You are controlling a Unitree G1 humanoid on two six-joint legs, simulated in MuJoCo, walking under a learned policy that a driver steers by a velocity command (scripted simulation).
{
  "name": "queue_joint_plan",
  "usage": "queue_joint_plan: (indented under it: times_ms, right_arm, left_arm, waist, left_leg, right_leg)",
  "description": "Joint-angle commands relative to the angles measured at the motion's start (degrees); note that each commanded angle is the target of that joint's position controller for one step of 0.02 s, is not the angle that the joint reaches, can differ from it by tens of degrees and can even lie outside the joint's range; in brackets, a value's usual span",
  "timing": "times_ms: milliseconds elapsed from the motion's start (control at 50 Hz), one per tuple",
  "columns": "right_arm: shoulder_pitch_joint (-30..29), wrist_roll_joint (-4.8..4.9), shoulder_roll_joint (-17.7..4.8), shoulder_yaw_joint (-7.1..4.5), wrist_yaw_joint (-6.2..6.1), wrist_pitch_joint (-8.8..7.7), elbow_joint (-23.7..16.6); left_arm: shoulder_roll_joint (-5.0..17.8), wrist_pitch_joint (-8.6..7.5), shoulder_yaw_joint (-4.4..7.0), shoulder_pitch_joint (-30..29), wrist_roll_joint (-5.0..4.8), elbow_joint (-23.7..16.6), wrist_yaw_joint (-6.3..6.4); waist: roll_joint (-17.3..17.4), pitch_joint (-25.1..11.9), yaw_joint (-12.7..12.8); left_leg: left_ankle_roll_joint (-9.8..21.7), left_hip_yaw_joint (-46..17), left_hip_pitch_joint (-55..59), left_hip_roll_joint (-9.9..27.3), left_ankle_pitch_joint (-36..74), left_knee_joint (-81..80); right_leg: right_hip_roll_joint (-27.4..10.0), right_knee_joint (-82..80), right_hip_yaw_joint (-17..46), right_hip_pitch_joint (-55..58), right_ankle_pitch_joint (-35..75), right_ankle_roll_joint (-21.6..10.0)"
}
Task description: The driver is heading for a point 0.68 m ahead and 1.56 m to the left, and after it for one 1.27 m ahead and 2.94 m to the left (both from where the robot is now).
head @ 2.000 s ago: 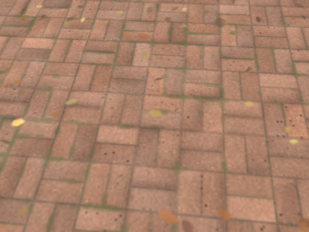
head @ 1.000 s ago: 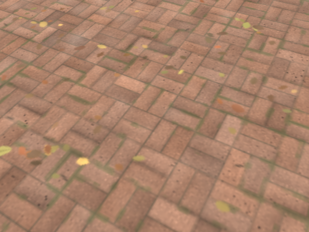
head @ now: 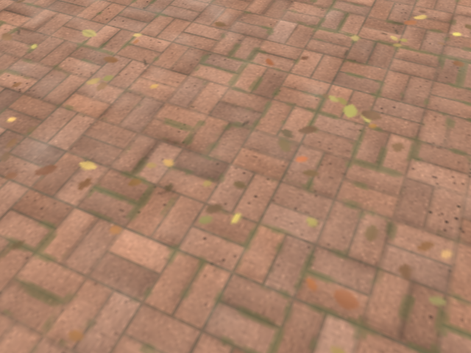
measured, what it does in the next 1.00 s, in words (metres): walks ahead, turning left: left foot, then right foot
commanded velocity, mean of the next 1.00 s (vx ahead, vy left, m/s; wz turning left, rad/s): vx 0.50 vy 0.00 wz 0.56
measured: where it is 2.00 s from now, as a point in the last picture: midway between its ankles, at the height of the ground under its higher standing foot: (90, 219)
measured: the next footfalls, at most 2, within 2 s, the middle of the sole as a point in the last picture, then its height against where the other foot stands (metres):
left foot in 0.26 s outside the picture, level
right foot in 0.74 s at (241, 298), level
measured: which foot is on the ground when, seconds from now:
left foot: up 0.00-0.24, down 0.26-0.76, up 0.78-1.00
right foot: down 0.00-0.24, up 0.26-0.72, down 0.74-1.00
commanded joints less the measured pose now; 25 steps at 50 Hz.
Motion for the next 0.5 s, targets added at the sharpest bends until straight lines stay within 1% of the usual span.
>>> queue_joint_plan:
  times_ms: [20, 60, 100, 140, 160, 180, 200, 220, 240, 260, 280, 300, 320, 340, 360, 380, 400, 440, 480, 500]
  right_arm:
    - [-1.6, -0.53, -0.9, 0.27, 0.76, -0.51, -3.5]
    - [-5.7, -0.71, -0.2, 0.83, 1.59, -0.65, -4.9]
    - [-8.6, -0.69, -0.3, 1.03, 2.30, -0.60, -6.4]
    - [-10.3, -0.64, -0.9, 0.95, 3.00, -0.51, -7.8]
    - [-10.2, -0.63, -1.4, 0.73, 3.30, -0.44, -8.3]
    - [-9.1, -0.61, -2.3, 0.30, 3.48, -0.30, -8.6]
    - [-6.7, -0.54, -3.4, -0.36, 3.51, -0.07, -8.5]
    - [-1.2, -0.31, -5.2, -1.44, 3.42, 0.16, -7.4]
    - [7.8, -0.11, -8.2, -3.25, 2.82, 0.31, -5.1]
    - [15.3, 0.04, -13.5, -5.19, 1.49, 0.96, -3.3]
    - [11.8, 0.05, -18.2, -5.37, 1.50, 0.05, -4.4]
    - [12.4, -0.37, -13.0, -3.81, 2.17, -1.05, -6.0]
    - [10.1, -0.81, -10.1, -3.00, 2.32, -2.03, -5.7]
    - [6.7, -0.61, -8.4, -2.48, 2.31, -2.54, -6.1]
    - [3.0, -0.68, -6.4, -1.88, 2.13, -2.63, -6.8]
    - [1.4, -1.38, -5.2, -1.36, 1.79, -2.73, -7.7]
    - [1.0, -1.43, -5.3, -1.31, 1.49, -2.77, -8.1]
    - [2.4, -1.05, -6.7, -1.58, 0.71, -2.93, -7.8]
    - [4.4, -0.90, -8.2, -1.94, -0.16, -2.80, -7.2]
    - [5.1, -0.81, -8.4, -1.96, -0.46, -2.60, -7.0]
  left_arm:
    - [8.4, -0.96, 1.84, -4.4, -0.14, -3.5, 0.96]
    - [9.6, -0.55, 2.24, -2.9, -0.53, -2.8, 1.33]
    - [10.3, 0.14, 2.62, -1.0, -1.14, -1.9, 1.47]
    - [11.0, 1.05, 2.97, -0.2, -1.85, -1.2, 1.51]
    - [11.6, 1.51, 3.16, -0.5, -2.11, -1.2, 1.57]
    - [12.4, 1.93, 3.41, -1.2, -2.31, -1.4, 1.70]
    - [13.3, 2.39, 3.67, -1.9, -2.59, -1.7, 1.85]
    - [13.8, 2.91, 3.79, -2.9, -2.86, -2.0, 1.90]
    - [13.5, 3.19, 3.50, -4.1, -3.12, -2.4, 1.89]
    - [10.5, 2.76, 2.35, -2.8, -1.56, -3.4, 1.93]
    - [2.0, 1.08, -0.10, 2.5, -0.09, -6.4, 1.19]
    - [7.3, -1.26, 0.46, -4.5, -2.59, -7.3, 0.45]
    - [9.6, -2.53, 1.09, -9.1, -4.46, -8.8, 0.09]
    - [9.0, -3.18, 0.96, -9.3, -3.53, -8.4, 0.51]
    - [9.4, -3.15, 1.38, -8.9, -1.77, -7.6, 0.94]
    - [9.7, -2.51, 1.72, -7.7, -1.25, -7.3, 0.90]
    - [9.5, -1.81, 1.82, -7.3, -0.98, -7.4, 0.85]
    - [7.9, -0.67, 1.51, -8.2, -0.39, -7.8, 0.92]
    - [6.7, -0.19, 1.06, -12.5, -0.30, -9.4, 1.02]
    - [6.1, -0.19, 0.79, -14.7, -0.34, -10.1, 0.93]
  waist:
    - [-5.9, 1.4, -1.2]
    - [-5.0, 2.8, 0.4]
    - [-4.5, 4.0, 1.4]
    - [-4.7, 4.5, 1.3]
    - [-5.1, 4.0, 0.6]
    - [-5.9, 2.6, -0.6]
    - [-7.0, 0.3, -2.4]
    - [-7.3, -2.9, -5.7]
    - [-5.8, -7.6, -10.9]
    - [2.3, -12.0, -12.9]
    - [14.6, -16.7, -4.5]
    - [6.1, -20.1, -8.9]
    - [3.3, -12.1, -8.9]
    - [-1.5, -8.2, -6.4]
    - [-2.5, -5.9, -4.1]
    - [-1.2, -5.7, -2.4]
    - [-0.9, -5.5, -1.8]
    - [-1.3, -4.4, -1.6]
    - [-1.1, -2.6, -2.8]
    - [-0.4, -2.1, -3.6]
  left_leg:
    - [-0.2, 0.4, 0.0, 1.0, 8.6, -9.4]
    - [0.3, 3.0, -0.1, 0.6, 10.4, -14.7]
    - [1.3, 4.3, -1.5, 0.2, 9.5, -18.1]
    - [2.7, 5.5, -2.5, -0.4, 6.5, -20.2]
    - [3.6, 6.6, -1.4, -1.4, 4.3, -20.9]
    - [4.7, 8.2, 1.4, -3.1, 1.7, -21.1]
    - [5.9, 10.0, 5.6, -5.2, -1.3, -20.6]
    - [7.4, 11.4, 12.6, -7.7, -3.3, -20.8]
    - [9.6, 11.6, 25.9, -10.5, -0.7, -24.5]
    - [12.7, -1.3, 41.6, -4.1, -1.8, -26.8]
    - [23.8, -35.2, 57.0, 8.6, -14.1, -35.0]
    - [23.7, -43.5, 58.5, 11.3, -19.9, -43.2]
    - [20.9, -36.1, 53.3, 10.4, -15.4, -44.0]
    - [18.9, -28.9, 45.5, 8.0, -8.3, -43.1]
    - [17.5, -22.9, 38.4, 5.4, -1.3, -43.1]
    - [17.0, -19.8, 34.3, 4.0, 3.3, -44.0]
    - [17.0, -18.3, 32.3, 3.1, 6.6, -44.9]
    - [17.0, -14.6, 28.8, 2.0, 12.6, -45.6]
    - [16.0, -12.0, 27.0, 0.4, 14.2, -45.9]
    - [15.0, -10.8, 26.2, -0.8, 13.2, -45.6]
  right_leg:
    - [-14.7, -9.9, 3.8, -1.5, 13.7, -6.9]
    - [-15.7, -10.3, 1.7, 0.4, 13.8, -6.9]
    - [-17.1, -9.3, 0.4, 4.4, 15.1, -6.7]
    - [-18.3, -7.0, -0.7, 8.7, 18.9, -6.0]
    - [-18.6, -4.9, -1.5, 10.2, 24.4, -5.4]
    - [-18.6, -1.6, -2.3, 11.2, 33.7, -4.8]
    - [-18.4, 3.3, -2.9, 11.9, 43.4, -4.1]
    - [-17.6, 11.6, -3.6, 11.1, 49.9, -3.2]
    - [-15.1, 24.1, -4.9, 6.1, 48.2, -1.3]
    - [-11.8, 42.6, -4.9, -7.9, 26.6, 1.8]
    - [1.0, 60.7, 4.2, -32.2, -22.6, 5.0]
    - [0.4, 64.9, 15.6, -38.6, -22.7, 3.6]
    - [-2.2, 63.0, 15.4, -42.7, -16.8, 1.9]
    - [-5.0, 58.2, 15.5, -40.2, -11.7, 1.1]
    - [-6.7, 53.1, 15.6, -36.1, -8.7, 1.5]
    - [-7.8, 50.6, 16.1, -32.1, -6.5, 1.9]
    - [-7.9, 48.3, 15.8, -30.5, -5.5, 2.7]
    - [-7.4, 42.9, 14.4, -29.9, -3.0, 4.6]
    - [-6.2, 34.9, 13.6, -31.2, 3.1, 6.3]
    - [-5.4, 30.2, 13.4, -30.6, 7.0, 6.6]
